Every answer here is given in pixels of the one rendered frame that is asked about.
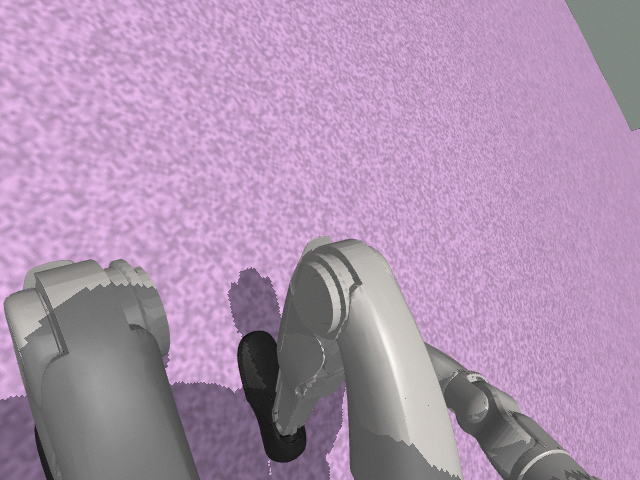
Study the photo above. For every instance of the left robot foot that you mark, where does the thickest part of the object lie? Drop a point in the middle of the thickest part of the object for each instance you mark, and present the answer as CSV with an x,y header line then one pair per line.
x,y
43,457

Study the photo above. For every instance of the right robot foot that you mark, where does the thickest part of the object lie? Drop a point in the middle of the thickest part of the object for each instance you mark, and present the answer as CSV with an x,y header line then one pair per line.
x,y
258,367

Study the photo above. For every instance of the right robot hand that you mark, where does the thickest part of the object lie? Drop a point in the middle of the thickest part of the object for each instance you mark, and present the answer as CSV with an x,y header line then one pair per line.
x,y
446,368

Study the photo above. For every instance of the right robot arm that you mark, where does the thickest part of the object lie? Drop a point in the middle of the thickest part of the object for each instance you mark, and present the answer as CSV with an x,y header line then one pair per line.
x,y
516,446

